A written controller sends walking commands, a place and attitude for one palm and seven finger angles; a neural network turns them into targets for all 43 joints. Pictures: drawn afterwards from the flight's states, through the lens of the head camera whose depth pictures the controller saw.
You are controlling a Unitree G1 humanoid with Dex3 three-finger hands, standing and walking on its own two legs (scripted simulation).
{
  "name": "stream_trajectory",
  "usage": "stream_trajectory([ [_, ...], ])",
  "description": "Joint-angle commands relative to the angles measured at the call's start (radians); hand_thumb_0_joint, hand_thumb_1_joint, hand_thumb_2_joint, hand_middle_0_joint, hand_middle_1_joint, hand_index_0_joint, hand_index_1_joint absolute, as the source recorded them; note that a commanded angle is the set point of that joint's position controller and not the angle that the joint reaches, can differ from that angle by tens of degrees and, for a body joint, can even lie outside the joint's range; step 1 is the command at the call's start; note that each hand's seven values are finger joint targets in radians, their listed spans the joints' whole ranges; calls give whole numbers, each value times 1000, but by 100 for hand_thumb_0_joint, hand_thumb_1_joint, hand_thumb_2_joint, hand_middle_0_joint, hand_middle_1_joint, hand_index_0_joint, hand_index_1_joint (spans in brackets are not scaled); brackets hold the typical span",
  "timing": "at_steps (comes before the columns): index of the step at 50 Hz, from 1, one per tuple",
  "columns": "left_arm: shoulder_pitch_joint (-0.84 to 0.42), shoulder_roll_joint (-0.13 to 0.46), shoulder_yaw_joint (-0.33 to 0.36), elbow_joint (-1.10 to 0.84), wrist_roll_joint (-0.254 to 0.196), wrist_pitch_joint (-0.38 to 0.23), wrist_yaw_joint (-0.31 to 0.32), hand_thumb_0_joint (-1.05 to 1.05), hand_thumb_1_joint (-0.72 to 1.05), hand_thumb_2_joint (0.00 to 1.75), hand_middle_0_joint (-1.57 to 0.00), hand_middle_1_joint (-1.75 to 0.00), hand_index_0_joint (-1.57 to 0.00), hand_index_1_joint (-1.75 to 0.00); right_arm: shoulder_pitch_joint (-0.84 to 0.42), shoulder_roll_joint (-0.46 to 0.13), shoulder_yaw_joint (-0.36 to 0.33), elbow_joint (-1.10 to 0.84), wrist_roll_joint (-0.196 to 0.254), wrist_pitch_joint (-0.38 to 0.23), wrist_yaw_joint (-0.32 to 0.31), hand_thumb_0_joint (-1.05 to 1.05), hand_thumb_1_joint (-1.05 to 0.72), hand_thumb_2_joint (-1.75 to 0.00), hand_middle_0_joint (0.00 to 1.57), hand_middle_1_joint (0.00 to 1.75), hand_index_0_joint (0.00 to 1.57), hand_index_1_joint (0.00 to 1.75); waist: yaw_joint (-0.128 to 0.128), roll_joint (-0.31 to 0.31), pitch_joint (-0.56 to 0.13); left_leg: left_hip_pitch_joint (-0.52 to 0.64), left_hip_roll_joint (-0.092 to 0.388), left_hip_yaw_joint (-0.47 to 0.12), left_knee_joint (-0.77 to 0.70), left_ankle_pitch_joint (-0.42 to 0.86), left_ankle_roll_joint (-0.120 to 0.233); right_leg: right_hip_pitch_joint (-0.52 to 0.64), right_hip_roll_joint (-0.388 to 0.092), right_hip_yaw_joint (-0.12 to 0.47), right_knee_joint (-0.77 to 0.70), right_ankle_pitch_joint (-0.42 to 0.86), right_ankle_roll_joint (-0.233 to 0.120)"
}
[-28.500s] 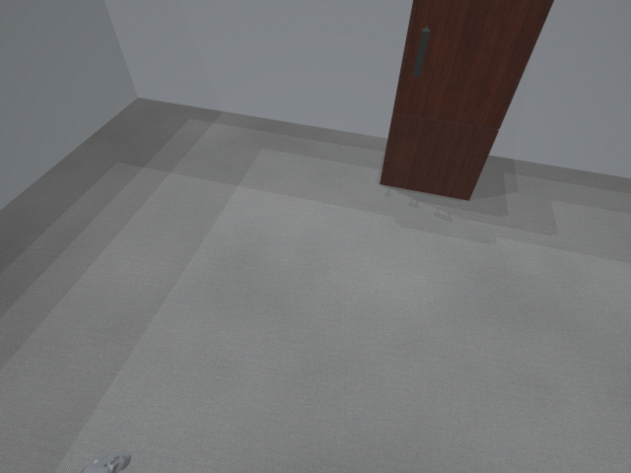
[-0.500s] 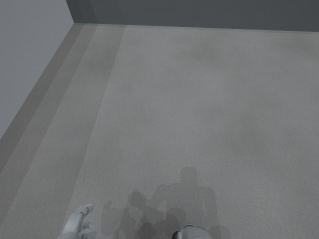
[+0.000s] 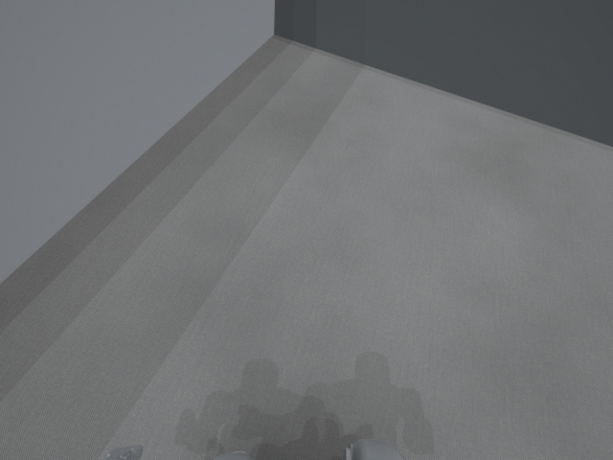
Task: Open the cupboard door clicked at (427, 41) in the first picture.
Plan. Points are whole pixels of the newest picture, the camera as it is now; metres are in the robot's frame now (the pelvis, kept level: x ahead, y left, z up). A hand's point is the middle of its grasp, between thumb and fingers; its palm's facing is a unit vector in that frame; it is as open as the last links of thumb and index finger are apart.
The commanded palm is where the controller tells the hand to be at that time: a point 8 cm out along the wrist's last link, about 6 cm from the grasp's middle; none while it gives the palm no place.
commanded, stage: turn to face it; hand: left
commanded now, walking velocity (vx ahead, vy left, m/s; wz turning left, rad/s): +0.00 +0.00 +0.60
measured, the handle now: out of the picture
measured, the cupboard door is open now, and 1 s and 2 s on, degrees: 45 45 45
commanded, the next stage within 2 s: none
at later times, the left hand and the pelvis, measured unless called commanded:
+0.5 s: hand out of the picture +0.03 +0.13 -0.14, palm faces +0.30 -0.92 -0.26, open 7.4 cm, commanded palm none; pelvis +0.01 -0.08 +0.01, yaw +19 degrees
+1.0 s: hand out of the picture -0.02 +0.17 -0.15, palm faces +0.57 -0.77 -0.27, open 7.4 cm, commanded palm none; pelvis +0.01 -0.08 +0.01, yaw +36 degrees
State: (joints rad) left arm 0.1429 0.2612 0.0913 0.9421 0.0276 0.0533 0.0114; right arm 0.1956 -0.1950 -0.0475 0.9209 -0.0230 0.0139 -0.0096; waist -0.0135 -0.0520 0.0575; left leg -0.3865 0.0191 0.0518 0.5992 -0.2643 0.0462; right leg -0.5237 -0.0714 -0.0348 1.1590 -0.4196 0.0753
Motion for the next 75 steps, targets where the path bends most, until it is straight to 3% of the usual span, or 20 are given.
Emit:
stream_trajectory([
  [1, 4, 38, -4, -88, -9, -30, -4, 0, 90, 90, -20, -30, -20, -30, 64, -218, -47, -47, 0, -21, -19, 0, -90, -90, 20, 30, 20, 30, -7, 180, -181, 287, 223, -270, -219, 513, 107, -57, 2, 40, -68, 34, 18],
  [11, 78, 70, -9, -98, -23, -38, 5, 0, 90, 90, -20, -30, -20, -30, -36, -246, -73, -77, 3, 14, -3, 0, -90, -90, 20, 30, 20, 30, 29, 227, -141, 82, 154, -358, -156, 325, 71, 314, 76, -1, -617, 109, -9],
  [12, 132, 106, 1, -87, -20, -46, 11, 0, 90, 90, -20, -30, -20, -30, -58, -220, -69, -89, 12, 16, 0, 0, -90, -90, 20, 30, 20, 30, 60, 128, -148, -31, 104, -338, -97, 179, 28, 457, 28, 39, -771, 191, -21],
  [14, 141, 243, 20, -102, 2, -53, 23, 0, 90, 90, -20, -30, -20, -30, -86, -153, -63, -128, 14, 17, 12, 0, -90, -90, 20, 30, 20, 30, 79, -285, -101, -255, -85, -83, 384, -371, -92, 444, -435, 461, -944, 252, -210],
  [20, 19, 106, -12, -135, -6, -65, 23, 0, 90, 90, -20, -30, -20, -30, -63, -132, -56, -70, 9, 47, 39, 0, -90, -90, 20, 30, 20, 30, -4, -171, -46, -213, 12, -44, 568, -149, -126, 399, -231, 29, -813, 590, -176],
  [27, 151, 167, 10, -97, 2, -65, 19, 0, 90, 90, -20, -30, -20, -30, -171, -101, -32, -105, 14, 34, 43, 0, -90, -90, 20, 30, 20, 30, 68, -160, -97, -91, -9, 55, 191, -192, -117, 539, -280, -22, -717, 810, -187],
  [32, 90, 170, 19, -107, -9, -58, 10, 0, 90, 90, -20, -30, -20, -30, -46, -151, -44, -81, 10, 20, 37, 0, -90, -90, 20, 30, 20, 30, -15, -97, -142, 205, -12, 54, -129, 47, -77, 383, -266, -111, -531, 659, -107],
  [34, 20, 62, -12, -175, -20, -46, 0, 0, 90, 90, -20, -30, -20, -30, 109, -346, -93, -58, -2, 10, 23, 0, -90, -90, 20, 30, 20, 30, -108, 380, -202, 474, 402, -493, -221, 676, 151, -79, -47, -133, -108, -247, 21],
  [35, -45, 92, -14, -194, -10, -31, 8, 0, 90, 90, -20, -30, -20, -30, 145, -341, -87, -37, 2, 18, 15, 0, -90, -90, 20, 30, 20, 30, -107, 243, -184, 441, 429, -451, -188, 728, 207, -107, -60, 4, -24, -241, 1],
  [40, 18, 89, -1, -129, -7, -19, -4, 0, 90, 90, -20, -30, -20, -30, -52, -251, -54, -95, 0, 3, -9, 0, -90, -90, 20, 30, 20, 30, 0, 225, -112, 242, 218, -275, -235, 435, 109, -36, -32, 45, -6, 7, 11],
  [52, 80, 83, -3, -133, -21, -40, 4, 0, 90, 90, -20, -30, -20, -30, -71, -248, -72, -96, 5, 16, 1, 0, -90, -90, 20, 30, 20, 30, 44, 208, -134, 58, 123, -378, -133, 290, 61, 372, 70, 1, -659, 145, -11],
  [53, 133, 133, 8, -125, -15, -53, 10, 0, 90, 90, -20, -30, -20, -30, -72, -205, -68, -104, 15, 15, 4, 0, -90, -90, 20, 30, 20, 30, 69, 88, -162, -63, 59, -330, -32, 137, 6, 530, -32, 98, -811, 194, -33],
  [54, 148, 230, 29, -123, 2, -61, 20, 0, 90, 90, -20, -30, -20, -30, -57, -133, -59, -125, 21, 12, 8, 0, -90, -90, 20, 30, 20, 30, 75, -243, -165, -240, -95, -120, 208, -224, -84, 620, -322, 379, -893, 273, -136],
  [55, 134, 246, 24, -134, -1, -56, 24, 0, 90, 90, -20, -30, -20, -30, -77, -171, -66, -132, 13, 16, 12, 0, -90, -90, 20, 30, 20, 30, 80, -242, -146, -217, -69, -111, 450, -380, -89, 477, -454, 422, -894, 383, -226],
  [60, 26, 110, -14, -153, -11, -62, 22, 0, 90, 90, -20, -30, -20, -30, -54, -132, -55, -73, 10, 43, 36, 0, -90, -90, 20, 30, 20, 30, 0, -159, -60, -229, 0, -61, 600, -161, -123, 446, -229, 44, -793, 680, -172],
  [69, 135, 167, 11, -111, 1, -61, 20, 0, 90, 90, -20, -30, -20, -30, -164, -106, -30, -99, 15, 33, 43, 0, -90, -90, 20, 30, 20, 30, 59, -155, -75, -64, -6, 54, 176, -179, -106, 507, -294, -35, -715, 776, -188],
  [72, 96, 176, 19, -114, -5, -58, 12, 0, 90, 90, -20, -30, -20, -30, -72, -134, -37, -84, 10, 23, 39, 0, -90, -90, 20, 30, 20, 30, 1, -118, -106, 125, -26, 71, -37, -27, -83, 417, -277, -101, -593, 679, -132],
  [73, 81, 165, 18, -119, -13, -54, 8, 0, 90, 90, -20, -30, -20, -30, 7, -175, -49, -65, 7, 17, 38, 0, -90, -90, 20, 30, 20, 30, -47, -28, -149, 285, 4, 22, -142, 123, -62, 312, -255, -136, -452, 566, -88],
  [74, 73, 99, 6, -150, -20, -45, 0, 0, 90, 90, -20, -30, -20, -30, 79, -293, -79, -56, -3, 9, 31, 0, -90, -90, 20, 30, 20, 30, -85, 265, -197, 450, 254, -331, -185, 383, 60, 43, -110, -172, -216, 35, -10],
  [75, -7, 68, -15, -191, -17, -36, 3, 0, 90, 90, -20, -30, -20, -30, 141, -349, -90, -48, 1, 14, 21, 0, -90, -90, 20, 30, 20, 30, -112, 335, -191, 437, 399, -509, -216, 638, 179, -87, -43, -66, -45, -268, 7],
])
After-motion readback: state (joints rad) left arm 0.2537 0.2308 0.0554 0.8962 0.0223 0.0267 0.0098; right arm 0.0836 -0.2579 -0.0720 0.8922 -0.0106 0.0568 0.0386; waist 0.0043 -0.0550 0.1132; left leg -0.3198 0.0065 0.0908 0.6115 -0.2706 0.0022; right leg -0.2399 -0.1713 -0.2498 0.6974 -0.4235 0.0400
